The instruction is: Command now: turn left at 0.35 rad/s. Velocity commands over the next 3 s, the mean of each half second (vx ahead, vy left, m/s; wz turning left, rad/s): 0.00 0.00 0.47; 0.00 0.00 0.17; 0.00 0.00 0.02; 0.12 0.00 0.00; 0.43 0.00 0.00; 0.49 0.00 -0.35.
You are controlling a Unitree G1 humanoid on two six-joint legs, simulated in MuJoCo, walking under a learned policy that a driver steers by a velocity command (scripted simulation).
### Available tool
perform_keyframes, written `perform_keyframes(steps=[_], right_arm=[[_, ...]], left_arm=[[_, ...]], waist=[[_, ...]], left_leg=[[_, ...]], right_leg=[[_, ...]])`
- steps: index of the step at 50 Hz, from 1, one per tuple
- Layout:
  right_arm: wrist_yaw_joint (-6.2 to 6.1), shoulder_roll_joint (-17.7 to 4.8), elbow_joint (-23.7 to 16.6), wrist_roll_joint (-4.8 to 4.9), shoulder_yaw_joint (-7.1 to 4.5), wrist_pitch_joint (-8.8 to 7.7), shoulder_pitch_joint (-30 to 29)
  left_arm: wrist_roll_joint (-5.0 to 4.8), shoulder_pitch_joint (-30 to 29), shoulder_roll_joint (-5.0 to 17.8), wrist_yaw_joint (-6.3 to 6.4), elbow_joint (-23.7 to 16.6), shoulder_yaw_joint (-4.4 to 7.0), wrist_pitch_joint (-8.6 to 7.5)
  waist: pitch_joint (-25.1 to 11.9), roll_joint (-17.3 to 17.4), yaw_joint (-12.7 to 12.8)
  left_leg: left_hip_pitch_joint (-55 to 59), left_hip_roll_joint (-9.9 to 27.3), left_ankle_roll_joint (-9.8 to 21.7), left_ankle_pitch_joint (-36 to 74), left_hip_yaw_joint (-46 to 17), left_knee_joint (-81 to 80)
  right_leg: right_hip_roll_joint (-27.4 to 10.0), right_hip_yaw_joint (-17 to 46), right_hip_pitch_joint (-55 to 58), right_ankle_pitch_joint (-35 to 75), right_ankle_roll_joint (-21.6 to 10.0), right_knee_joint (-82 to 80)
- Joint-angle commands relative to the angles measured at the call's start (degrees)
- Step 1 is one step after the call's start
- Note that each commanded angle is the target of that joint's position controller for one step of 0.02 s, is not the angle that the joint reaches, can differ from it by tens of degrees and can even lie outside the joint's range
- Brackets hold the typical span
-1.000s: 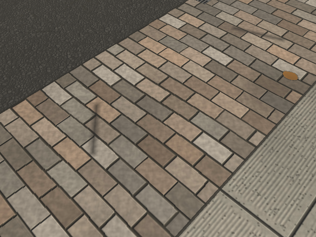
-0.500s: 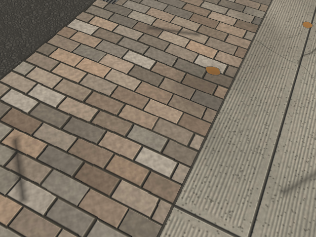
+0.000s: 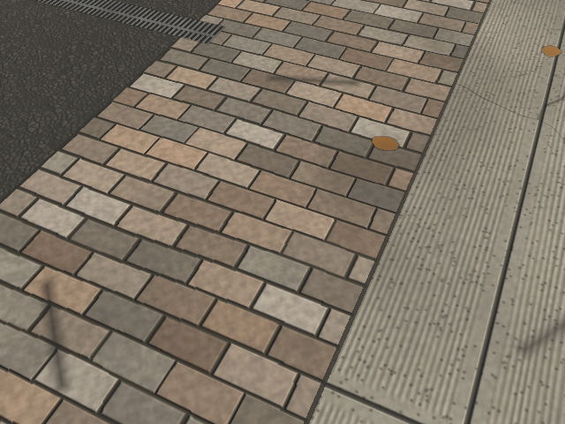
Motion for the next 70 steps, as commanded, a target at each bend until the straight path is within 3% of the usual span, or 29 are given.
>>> perform_keyframes(steps=[1,3,5,6,7,8,9,10,11,13,21,27,30,31,32,33,34,36,37,40,43,45,47,48,49,50,51,55,70], right_arm=[[0.05,-3.8,-4.4,0.34,-0.94,-0.50,-1.6],[0.32,-3.2,-4.5,0.40,-0.90,-0.64,-0.5],[0.46,-3.5,-4.4,0.05,-0.91,-1.29,1.2],[0.23,-7.9,-4.7,-1.03,-1.89,-1.92,1.8],[0.35,-16.4,-5.2,-0.80,-4.06,-2.19,3.2],[0.23,-14.9,-3.7,-0.99,-4.03,-2.16,7.6],[-0.03,-12.0,-4.0,-0.49,-3.45,-1.95,4.8],[-0.30,-10.1,-5.1,-0.23,-2.94,-1.48,-0.2],[-0.54,-9.2,-6.1,0.08,-2.66,-1.24,-3.1],[-0.42,-8.5,-6.6,0.28,-2.55,-1.18,-3.3],[-0.31,-11.4,-6.2,-0.40,-3.70,-1.02,0.7],[-0.04,-10.9,-6.7,-1.19,-3.19,-0.81,-2.5],[-0.20,-10.3,-6.4,-0.67,-2.66,-0.49,-5.4],[-0.39,-9.4,-6.4,-0.18,-2.19,-0.52,-6.0],[-0.40,-6.5,-6.4,-0.17,-1.31,-0.85,-3.9],[-0.63,-4.8,-6.5,0.31,-0.89,-1.07,-0.8],[-1.11,-9.0,-5.1,-0.61,-2.00,-0.57,-1.7],[-0.67,-8.1,-3.5,-0.42,-2.07,-0.23,-2.1],[-0.32,-7.4,-2.9,-0.52,-1.89,-0.11,-1.9],[0.04,-5.8,-1.1,-0.54,-1.03,0.02,-2.4],[-0.64,-4.6,0.2,0.11,-0.21,0.09,-4.5],[-1.17,-4.4,1.9,0.34,0.06,-0.16,-3.1],[-1.68,-5.8,3.3,-0.48,0.11,-1.02,-2.4],[-1.85,-7.9,3.4,-1.23,0.02,-1.63,-2.6],[-1.45,-8.0,4.7,-0.44,0.13,-1.86,-5.4],[-1.03,-5.6,4.6,-0.39,0.78,-2.31,-6.2],[-1.01,-5.3,5.5,-0.43,0.99,-2.67,-5.7],[-1.67,-5.3,8.6,-0.33,1.38,-2.86,-3.9],[-1.93,-3.2,14.0,-0.30,2.56,-3.18,-2.3]], left_arm=[[0.23,3.1,10.6,0.31,-1.2,3.54,0.20],[0.16,1.7,11.2,0.20,-1.1,4.05,0.44],[0.03,0.5,11.8,0.02,-0.9,4.59,0.73],[0.13,1.2,10.1,-0.32,-1.4,4.44,0.78],[-0.20,-2.3,6.1,0.07,-5.2,3.22,1.00],[0.40,-4.5,7.1,0.65,-5.2,3.22,1.57],[-0.19,-2.9,7.6,0.32,-4.2,3.44,1.82],[-0.63,-1.9,8.4,-0.08,-3.3,3.68,1.60],[-0.13,-1.6,9.5,-0.40,-3.1,4.06,1.35],[0.62,0.2,9.7,-1.16,-2.4,4.16,1.25],[-0.06,-2.7,9.4,-0.75,-4.9,3.66,1.33],[-0.71,-0.6,9.0,-0.43,-5.1,3.07,0.73],[-0.89,3.6,8.1,-0.09,-4.1,2.67,0.13],[-0.50,5.2,7.8,0.20,-3.6,2.49,-0.36],[0.48,4.4,10.6,0.67,-4.1,2.72,-0.95],[0.45,0.3,15.3,0.41,-5.9,3.17,-1.12],[0.45,1.9,14.0,-0.11,-4.8,3.02,-1.10],[-0.05,-1.7,9.2,-0.70,-4.7,1.51,-1.51],[0.11,-2.5,8.7,-0.58,-4.6,1.28,-1.60],[0.00,0.2,9.1,-0.39,-2.6,1.24,-1.58],[0.19,2.7,9.9,-0.62,-0.5,1.45,-1.27],[0.07,2.5,10.2,-0.70,0.5,1.64,-0.97],[-0.19,3.0,9.6,-0.85,1.3,1.53,-1.25],[-0.35,3.5,8.9,-1.20,1.1,1.39,-1.62],[-0.94,3.8,7.2,-1.35,1.9,1.19,-1.48],[-0.58,2.7,8.6,-1.08,3.1,1.42,-1.25],[-0.44,2.5,8.6,-0.94,4.0,1.57,-1.08],[-0.39,3.6,7.8,-1.15,6.8,1.43,-1.02],[-0.42,6.2,5.8,-0.68,14.9,0.44,-0.98]], waist=[[-3.4,-9.3,3.1],[-4.1,-9.0,2.0],[-3.9,-6.9,-0.3],[-3.8,2.1,0.1],[-0.7,15.2,-0.6],[-1.5,9.6,-2.9],[-0.6,4.9,-0.6],[0.8,3.0,1.2],[0.9,4.2,2.1],[-2.3,4.4,1.9],[-2.2,5.6,-0.9],[-3.6,6.3,-0.3],[-3.6,5.5,2.3],[-3.4,4.1,3.5],[-3.8,-3.3,1.9],[-3.3,-12.3,-0.5],[-4.0,-10.4,1.5],[-0.6,-7.1,-0.4],[-0.7,-8.9,-0.7],[-1.8,-9.5,0.6],[-2.7,-10.3,2.4],[-2.8,-10.0,1.4],[-3.9,-7.2,1.0],[-5.1,-3.8,2.0],[-2.1,3.3,4.1],[-1.4,1.6,2.7],[-0.8,1.6,2.3],[-0.1,1.8,2.3],[1.3,-0.9,2.1]], left_leg=[[-4.9,-0.3,0.4,-1.4,1.9,-2.0],[-1.4,-0.7,1.4,1.4,3.0,-7.2],[6.0,-0.7,3.2,13.6,1.7,-20.5],[11.1,6.2,5.4,19.0,-10.6,-27.4],[12.4,20.8,13.3,43.9,-29.6,-27.9],[11.8,22.5,18.8,47.9,-29.6,-27.1],[10.7,18.9,18.6,43.9,-24.2,-26.6],[9.3,14.8,16.0,38.2,-20.4,-27.0],[10.1,12.2,14.0,36.7,-18.8,-27.0],[12.1,9.9,13.5,40.5,-16.9,-26.1],[13.1,9.6,14.5,31.6,-23.8,-25.4],[7.7,9.0,13.0,35.5,-25.1,-23.4],[4.7,7.4,10.2,35.8,-25.8,-21.0],[1.9,5.6,7.7,30.4,-25.3,-19.6],[-1.5,1.8,4.4,19.8,-21.2,-14.5],[-6.7,-7.6,2.1,2.4,-12.1,-8.5],[-2.3,-6.3,1.7,-5.3,-9.5,0.6],[-1.1,-4.8,0.8,-0.2,-10.0,6.0],[-1.1,-4.7,0.3,1.7,-9.2,6.3],[-0.8,-3.9,-1.4,1.4,-6.2,0.2],[2.2,-2.6,-1.2,2.2,-3.3,-10.5],[6.3,-2.5,-0.3,9.5,-2.0,-20.8],[14.9,1.1,0.8,21.4,-6.5,-28.4],[17.8,5.8,1.7,26.3,-11.0,-26.8],[10.1,6.2,3.3,26.9,-11.0,-24.6],[8.4,5.7,3.3,24.4,-10.8,-25.5],[7.5,5.3,2.9,23.2,-10.3,-26.0],[7.7,4.6,2.9,21.9,-9.8,-27.0],[6.5,4.4,3.8,18.5,-9.5,-27.7]], right_leg=[[-16.8,10.8,8.4,32.3,-10.1,-3.2],[-16.8,9.6,6.9,30.8,-9.1,-1.4],[-14.8,6.2,1.5,21.6,-4.7,3.3],[-10.3,1.7,-6.2,9.5,-0.5,13.2],[1.5,-3.0,-20.4,-17.0,3.6,21.7],[0.3,3.9,-20.8,-22.3,3.3,31.8],[-0.9,5.7,-21.1,-18.1,3.2,35.5],[-1.6,6.3,-21.2,-13.2,3.2,35.1],[-1.7,6.4,-21.9,-10.1,3.3,34.6],[-0.8,5.7,-20.7,-7.2,4.4,35.6],[-0.1,6.7,-21.1,-7.8,5.8,25.0],[0.9,5.6,-10.3,-8.9,3.8,16.4],[1.5,4.9,-0.8,-3.4,2.2,2.5],[0.3,5.9,4.6,3.0,1.5,-6.8],[-8.3,15.4,8.0,2.8,0.1,-12.5],[-19.7,28.8,7.7,13.2,-4.9,-14.5],[-22.3,29.5,1.0,15.1,-10.9,-12.6],[-16.0,21.9,-2.5,12.7,-9.6,-12.7],[-13.2,18.6,-1.7,13.5,-7.9,-12.2],[-10.9,15.1,3.4,20.6,-7.4,-9.4],[-11.0,16.1,6.0,20.9,-7.6,-7.6],[-10.3,16.2,5.5,21.2,-6.3,-6.1],[-9.5,16.2,0.9,18.6,-2.6,-5.5],[-7.8,14.5,-1.7,15.0,-1.1,-4.3],[-4.0,10.7,1.3,8.5,-0.5,-7.6],[-3.9,10.4,3.7,8.1,-0.1,-6.8],[-4.1,10.4,4.5,9.1,-0.1,-6.4],[-4.9,10.6,4.3,11.0,-0.3,-6.4],[-4.8,10.6,2.6,8.2,0.8,-7.3]])
Next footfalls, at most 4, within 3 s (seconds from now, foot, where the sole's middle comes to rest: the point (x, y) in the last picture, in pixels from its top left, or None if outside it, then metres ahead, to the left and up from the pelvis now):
0.12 left None -0.01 0.10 -0.78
0.64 right None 0.05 -0.08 -0.78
0.94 left None -0.07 0.10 -0.78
2.46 left None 0.36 0.17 -0.78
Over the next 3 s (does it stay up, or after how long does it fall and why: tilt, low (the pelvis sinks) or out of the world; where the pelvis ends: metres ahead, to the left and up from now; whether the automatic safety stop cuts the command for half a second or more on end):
stays up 0.53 0.14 -0.02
